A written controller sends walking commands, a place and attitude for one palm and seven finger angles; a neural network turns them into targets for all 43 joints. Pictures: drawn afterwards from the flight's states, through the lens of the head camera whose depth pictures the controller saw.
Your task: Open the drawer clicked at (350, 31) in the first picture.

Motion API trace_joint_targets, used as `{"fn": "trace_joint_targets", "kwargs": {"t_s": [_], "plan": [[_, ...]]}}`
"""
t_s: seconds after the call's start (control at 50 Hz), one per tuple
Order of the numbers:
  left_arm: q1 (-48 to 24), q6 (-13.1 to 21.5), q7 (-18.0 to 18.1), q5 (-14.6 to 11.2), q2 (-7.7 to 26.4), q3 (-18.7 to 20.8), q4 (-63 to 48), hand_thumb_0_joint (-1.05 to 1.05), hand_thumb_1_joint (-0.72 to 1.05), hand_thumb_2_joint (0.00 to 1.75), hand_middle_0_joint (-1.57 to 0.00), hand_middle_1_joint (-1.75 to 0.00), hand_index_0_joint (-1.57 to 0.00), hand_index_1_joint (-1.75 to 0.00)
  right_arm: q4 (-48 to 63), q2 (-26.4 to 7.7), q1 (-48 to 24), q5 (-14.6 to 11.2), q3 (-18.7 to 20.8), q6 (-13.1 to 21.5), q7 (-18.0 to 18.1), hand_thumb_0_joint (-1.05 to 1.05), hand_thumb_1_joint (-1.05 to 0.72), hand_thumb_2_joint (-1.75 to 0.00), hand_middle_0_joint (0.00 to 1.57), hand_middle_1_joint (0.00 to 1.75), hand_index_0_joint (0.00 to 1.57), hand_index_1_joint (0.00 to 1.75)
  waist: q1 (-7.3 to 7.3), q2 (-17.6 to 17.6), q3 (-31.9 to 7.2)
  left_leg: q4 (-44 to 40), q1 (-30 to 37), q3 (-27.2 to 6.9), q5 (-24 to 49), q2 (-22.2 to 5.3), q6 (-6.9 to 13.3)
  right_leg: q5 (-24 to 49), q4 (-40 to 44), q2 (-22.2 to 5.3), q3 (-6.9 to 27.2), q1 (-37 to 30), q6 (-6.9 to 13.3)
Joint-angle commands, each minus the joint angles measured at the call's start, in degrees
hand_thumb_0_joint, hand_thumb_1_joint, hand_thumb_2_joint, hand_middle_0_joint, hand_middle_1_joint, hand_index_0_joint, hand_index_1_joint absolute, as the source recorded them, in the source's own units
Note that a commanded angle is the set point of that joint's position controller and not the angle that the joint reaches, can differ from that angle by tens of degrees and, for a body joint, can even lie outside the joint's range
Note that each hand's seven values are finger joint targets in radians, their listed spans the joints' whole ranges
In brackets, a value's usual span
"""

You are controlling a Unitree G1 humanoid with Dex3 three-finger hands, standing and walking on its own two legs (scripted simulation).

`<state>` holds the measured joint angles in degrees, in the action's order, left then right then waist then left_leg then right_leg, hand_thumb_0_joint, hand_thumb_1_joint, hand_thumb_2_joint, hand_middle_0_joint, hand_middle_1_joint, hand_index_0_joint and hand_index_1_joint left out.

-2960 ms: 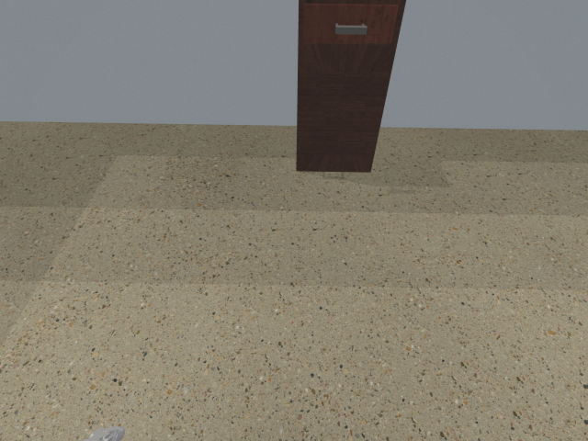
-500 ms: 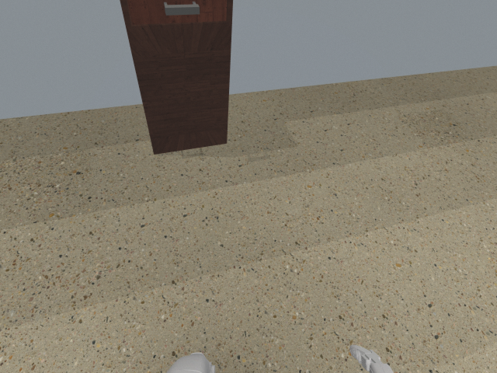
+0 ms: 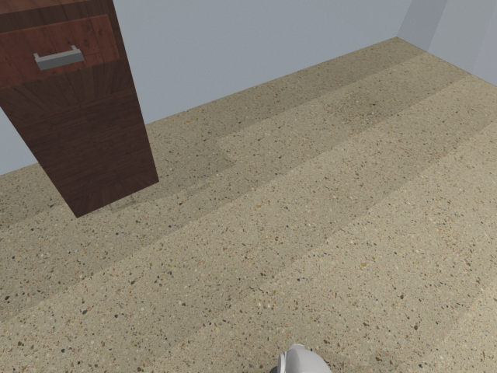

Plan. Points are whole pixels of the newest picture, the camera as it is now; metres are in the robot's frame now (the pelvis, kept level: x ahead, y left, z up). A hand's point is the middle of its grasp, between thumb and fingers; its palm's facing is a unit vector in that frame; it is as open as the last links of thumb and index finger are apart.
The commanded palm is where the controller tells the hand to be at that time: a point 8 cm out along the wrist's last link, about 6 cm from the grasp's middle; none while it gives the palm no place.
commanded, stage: walk to a spot facing it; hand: left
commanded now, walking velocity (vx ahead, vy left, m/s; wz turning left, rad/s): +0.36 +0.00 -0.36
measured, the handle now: (58, 55) +0.95 +0.57 -0.01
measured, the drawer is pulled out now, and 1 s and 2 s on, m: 0.00 0.00 0.00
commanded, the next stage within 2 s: turn to face it in 0.66 s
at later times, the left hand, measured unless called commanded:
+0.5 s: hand (162, 321) +0.25 +0.16 -0.17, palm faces -0.05 -0.98 -0.21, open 7.3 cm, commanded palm none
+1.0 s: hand (199, 201) +0.54 +0.12 -0.17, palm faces -0.20 -0.96 -0.22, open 7.4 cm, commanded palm none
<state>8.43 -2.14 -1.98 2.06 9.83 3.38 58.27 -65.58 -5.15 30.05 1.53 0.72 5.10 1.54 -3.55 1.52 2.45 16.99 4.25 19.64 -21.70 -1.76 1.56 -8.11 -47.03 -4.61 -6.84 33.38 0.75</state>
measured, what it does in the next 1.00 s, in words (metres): walks ahead: right foot, then left foot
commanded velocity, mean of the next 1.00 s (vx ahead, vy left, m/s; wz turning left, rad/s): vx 0.21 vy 0.00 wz -0.06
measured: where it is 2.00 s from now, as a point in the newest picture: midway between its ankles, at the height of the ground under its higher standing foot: (253, 316)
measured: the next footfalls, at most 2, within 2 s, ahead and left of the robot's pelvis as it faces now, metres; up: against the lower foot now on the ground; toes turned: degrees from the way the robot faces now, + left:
right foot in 0.12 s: +0.18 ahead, -0.10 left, +0.00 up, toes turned -12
left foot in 0.58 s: +0.46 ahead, +0.09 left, +0.00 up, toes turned +2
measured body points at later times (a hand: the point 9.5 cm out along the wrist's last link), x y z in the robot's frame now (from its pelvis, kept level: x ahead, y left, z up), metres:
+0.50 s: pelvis +0.25 -0.02 +0.00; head +0.26 -0.03 +0.45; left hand +0.25 +0.21 -0.15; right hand +0.31 -0.28 -0.14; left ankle +0.38 +0.12 -0.70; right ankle +0.15 -0.09 -0.74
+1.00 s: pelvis +0.41 -0.04 -0.01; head +0.43 -0.05 +0.44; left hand +0.55 +0.17 -0.15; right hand +0.35 -0.26 -0.17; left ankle +0.42 +0.09 -0.74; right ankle +0.43 -0.17 -0.74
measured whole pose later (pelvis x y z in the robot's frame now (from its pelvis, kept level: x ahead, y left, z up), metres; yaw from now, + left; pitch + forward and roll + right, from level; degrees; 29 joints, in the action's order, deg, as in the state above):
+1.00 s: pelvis +0.41 -0.04 -0.01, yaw -12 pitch +0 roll +1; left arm 9.6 1.5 0.6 1.8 9.8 2.7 56.9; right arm -61.9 -9.8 17.7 1.0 2.5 0.7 0.3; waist -1.3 -0.1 1.9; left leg 34.0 -13.4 11.7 -20.0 -6.4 -1.8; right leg -14.1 -33.2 -5.6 -7.0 19.3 -1.3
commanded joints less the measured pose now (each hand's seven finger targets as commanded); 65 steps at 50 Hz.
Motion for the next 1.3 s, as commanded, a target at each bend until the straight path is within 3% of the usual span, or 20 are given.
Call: {"fn": "trace_joint_targets", "kwargs": {"t_s": [0.0, 0.04, 0.08, 0.12, 0.2, 0.26, 0.48, 0.54, 0.58, 0.6, 0.66, 0.76, 0.92, 0.96, 0.98, 1.06, 1.18, 1.24, 1.26, 1.28], "plan": [[-6.4, 3.0, 0.2, -0.3, 0.6, -0.3, -5.9, 0.00, 0.90, 0.90, -0.20, -0.30, -0.20, -0.30, -0.3, -9.0, 6.6, 0.1, 1.9, -0.1, 0.8, 0.00, -0.90, -0.90, 0.20, 0.30, 0.20, 0.30, 0.50, -9.6, 5.1, 2.5, 4.4, -4.9, 59.2, -17.1, 3.1, -6.6, 7.8, 4.0, -4.8, 1.8, 3.1], [0.9, 3.5, 0.6, -0.1, 1.8, 0.2, -4.0, 0.00, 0.90, 0.90, -0.20, -0.30, -0.20, -0.30, 0.2, -10.6, 4.7, -0.2, 2.2, -0.3, 0.7, 0.00, -0.90, -0.90, 0.20, 0.30, 0.20, 0.30, 3.95, -11.1, 0.4, 11.9, 4.4, -3.4, 71.6, -17.3, 2.3, -8.2, 10.3, 7.1, -6.6, -7.5, 4.9], [14.8, 4.8, 1.0, 0.1, 5.9, 1.7, 0.3, 0.00, 0.90, 0.90, -0.20, -0.30, -0.20, -0.30, 1.9, -11.5, 0.6, -1.0, 2.6, -0.4, 0.2, 0.00, -0.90, -0.90, 0.20, 0.30, 0.20, 0.30, 11.00, -8.9, -7.3, 32.1, -9.3, -1.8, 58.8, -15.3, 0.0, 0.4, 16.7, 4.9, -3.0, -31.9, 7.5], [22.5, 5.2, 2.3, -1.5, 14.5, 3.4, 2.3, 0.00, 0.90, 0.90, -0.20, -0.30, -0.20, -0.30, 5.6, -6.7, -0.8, -2.0, 2.1, -0.1, -0.1, 0.00, -0.90, -0.90, 0.20, 0.30, 0.20, 0.30, 10.67, 5.5, -16.8, 66.9, -39.0, -8.8, -11.4, -1.1, -3.5, 19.5, 24.8, -20.8, 38.0, -53.3, 20.1], [10.1, 5.8, 3.0, -1.6, 6.0, 1.1, 0.4, 0.00, 0.90, 0.90, -0.20, -0.30, -0.20, -0.30, 5.9, -4.8, -7.0, -0.3, 2.5, -2.0, -0.4, 0.00, -0.90, -0.90, 0.20, 0.30, 0.20, 0.30, 4.26, -3.0, 1.6, 59.9, -37.2, -18.1, 2.6, -9.3, -2.7, 9.8, 32.6, -13.4, 19.2, -22.4, 12.0], [9.6, 7.0, 3.1, -0.6, 3.9, 0.7, 0.3, 0.00, 0.90, 0.90, -0.20, -0.30, -0.20, -0.30, 5.5, -2.8, -3.9, 0.1, 2.6, -3.4, -0.9, 0.00, -0.90, -0.90, 0.20, 0.30, 0.20, 0.30, 0.95, -0.4, 2.2, 51.4, -34.1, -16.4, 4.6, -9.0, -3.7, 12.8, 33.2, -9.1, 11.1, -16.3, 10.0], [16.4, 6.9, 2.8, -0.9, 7.7, 0.5, 3.2, 0.00, 0.90, 0.90, -0.20, -0.30, -0.20, -0.30, 12.6, -7.0, -24.8, -0.1, 2.1, -1.7, -3.2, 0.00, -0.90, -0.90, 0.20, 0.30, 0.20, 0.30, 5.95, 4.5, 3.2, 20.8, -33.0, -11.1, 11.3, -4.5, -2.8, 22.5, 29.2, -7.7, 11.1, -29.7, 7.9], [14.7, 6.7, 3.0, -1.3, 8.3, 0.6, 3.0, 0.00, 0.90, 0.90, -0.20, -0.30, -0.20, -0.30, 8.4, -11.2, -10.6, 0.5, 3.3, -1.0, -1.8, 0.00, -0.90, -0.90, 0.20, 0.30, 0.20, 0.30, -1.32, 0.5, -4.2, 11.9, -9.4, -10.6, 16.1, -2.1, -0.9, 30.8, 9.9, -4.4, 8.1, -24.4, 5.0], [16.8, 6.8, 2.2, -2.3, 4.0, -0.2, 0.9, 0.00, 0.90, 0.90, -0.20, -0.30, -0.20, -0.30, 5.7, -21.7, 2.6, 0.8, 5.5, -0.9, -0.9, 0.00, -0.90, -0.90, 0.20, 0.30, 0.20, 0.30, -4.05, -20.7, -16.8, 4.7, 12.9, -40.6, 30.2, -28.2, 8.9, -23.7, -23.2, 6.6, 3.1, -3.3, 1.0], [14.0, 6.4, 2.5, -1.7, 6.0, 0.4, 0.2, 0.00, 0.90, 0.90, -0.20, -0.30, -0.20, -0.30, 6.4, -19.9, -1.0, 0.1, 4.7, -1.4, -0.8, 0.00, -0.90, -0.90, 0.20, 0.30, 0.20, 0.30, -2.94, -13.3, -12.5, 1.7, 5.8, -38.8, 23.7, -29.2, 10.0, -24.6, -29.1, 3.3, 7.3, -1.5, 1.9], [10.1, 4.2, 1.3, -0.7, 3.7, 1.1, -0.1, 0.00, 0.90, 0.90, -0.20, -0.30, -0.20, -0.30, 9.6, -11.6, -13.5, 0.0, 2.7, -0.9, -0.4, 0.00, -0.90, -0.90, 0.20, 0.30, 0.20, 0.30, 1.93, -9.3, 2.7, -4.3, -16.3, -24.6, 11.2, -22.8, 4.4, -13.2, -29.0, -2.0, 7.1, -0.8, 0.1], [13.3, 1.3, 1.3, -0.6, -0.4, 1.3, -0.6, 0.00, 0.90, 0.90, -0.20, -0.30, -0.20, -0.30, 9.4, -9.4, -14.8, -0.1, 2.9, -0.8, 0.2, 0.00, -0.90, -0.90, 0.20, 0.30, 0.20, 0.30, 4.97, -9.1, 0.0, -3.3, -21.1, -11.3, 23.7, -18.4, 4.8, -9.0, -17.5, -2.6, 4.3, -5.8, -2.3], [11.3, 3.7, 2.7, -0.5, 2.8, 0.1, -0.6, 0.00, 0.90, 0.90, -0.20, -0.30, -0.20, -0.30, 7.4, -10.7, -13.9, -0.6, 3.2, -3.0, -0.7, 0.00, -0.90, -0.90, 0.20, 0.30, 0.20, 0.30, 5.45, -6.1, -4.3, 9.5, -19.7, -13.8, 20.6, -11.5, 1.6, 3.9, 21.0, -0.1, -0.4, -24.1, -3.9], [12.5, 4.4, 3.5, -0.1, 10.9, 1.4, -0.4, 0.00, 0.90, 0.90, -0.20, -0.30, -0.20, -0.30, 8.9, -6.0, -12.7, -1.0, 2.4, -3.8, -1.3, 0.00, -0.90, -0.90, 0.20, 0.30, 0.20, 0.30, 5.70, 11.5, -6.2, 23.5, -31.4, -8.6, -4.1, -3.2, -3.6, 21.3, 25.2, -17.4, 14.3, -32.8, 1.5], [13.9, 3.9, 3.4, -0.5, 13.3, 1.8, -1.1, 0.00, 0.90, 0.90, -0.20, -0.30, -0.20, -0.30, 10.0, -7.0, -13.7, -1.1, 2.7, -5.0, -1.0, 0.00, -0.90, -0.90, 0.20, 0.30, 0.20, 0.30, 7.13, 11.5, -7.4, 33.2, -30.4, -12.3, -14.6, -2.5, -3.6, 20.2, 28.3, -22.9, 16.3, -29.3, 6.7], [5.1, 3.4, 4.5, -0.4, 9.1, 1.4, -3.6, 0.00, 0.90, 0.90, -0.20, -0.30, -0.20, -0.30, 9.3, -8.4, -14.3, -0.9, 3.3, -6.3, -1.5, 0.00, -0.90, -0.90, 0.20, 0.30, 0.20, 0.30, 4.36, 9.7, -4.5, 46.8, -35.4, -16.9, -7.8, -4.2, -4.4, 21.9, 26.3, -18.3, 6.7, -28.0, 6.7], [2.1, 2.3, 4.5, -0.2, 10.6, 2.4, -5.9, 0.00, 0.90, 0.90, -0.20, -0.30, -0.20, -0.30, 11.6, -7.2, -14.9, -0.8, 3.5, -6.7, -2.5, 0.00, -0.90, -0.90, 0.20, 0.30, 0.20, 0.30, 3.71, 10.6, -2.2, 29.3, -28.7, -12.6, -2.7, -3.7, -4.6, 13.6, 22.8, -17.6, -1.8, -23.2, 4.2], [1.5, 1.5, 4.0, -1.0, 10.6, 2.6, -6.7, 0.00, 0.90, 0.90, -0.20, -0.30, -0.20, -0.30, 11.6, -9.8, -10.8, -0.4, 4.3, -6.3, -2.7, 0.00, -0.90, -0.90, 0.20, 0.30, 0.20, 0.30, 1.45, 3.6, -4.4, 14.5, -18.7, -11.1, 10.7, -2.2, -4.1, 5.3, 13.3, -14.9, -5.4, -19.9, 0.6], [1.9, 1.0, 3.7, -1.4, 8.6, 2.4, -7.8, 0.00, 0.90, 0.90, -0.20, -0.30, -0.20, -0.30, 11.5, -13.9, -8.2, -0.2, 5.3, -5.9, -2.6, 0.00, -0.90, -0.90, 0.20, 0.30, 0.20, 0.30, 0.31, -8.2, -5.8, 8.2, -13.9, -21.1, 21.0, -7.5, -1.3, -4.9, 3.7, -10.3, -7.1, -13.9, -2.6], [0.4, 0.8, 3.4, -1.8, 4.9, 1.7, -10.6, 0.00, 0.90, 0.90, -0.20, -0.30, -0.20, -0.30, 12.2, -19.7, -5.9, 0.1, 6.7, -5.4, -2.1, 0.00, -0.90, -0.90, 0.20, 0.30, 0.20, 0.30, -1.22, -24.2, -5.0, 2.5, -9.7, -40.9, 39.0, -21.5, 6.8, -30.5, -10.0, -2.9, -6.0, -0.5, -7.0]]}}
